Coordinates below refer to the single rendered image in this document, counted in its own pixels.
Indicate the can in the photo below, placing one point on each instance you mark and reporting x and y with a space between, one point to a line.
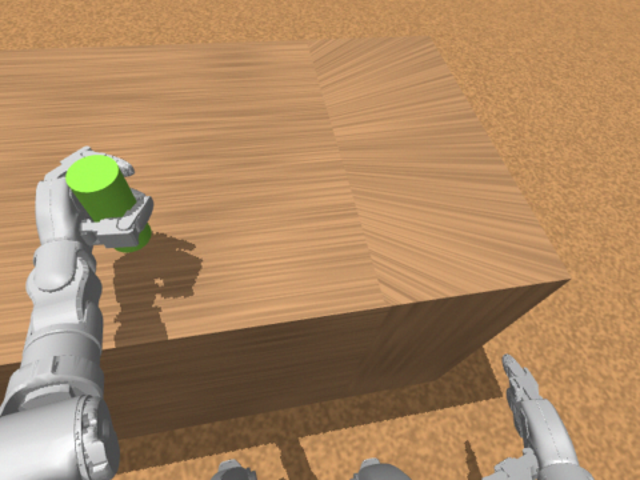
101 188

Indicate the right robot hand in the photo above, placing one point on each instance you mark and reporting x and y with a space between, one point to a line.
546 440

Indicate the right robot arm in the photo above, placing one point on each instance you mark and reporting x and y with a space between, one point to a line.
564 471

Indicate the left robot arm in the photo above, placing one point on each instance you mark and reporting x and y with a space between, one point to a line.
54 423

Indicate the left robot hand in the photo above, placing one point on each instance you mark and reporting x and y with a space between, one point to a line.
60 215

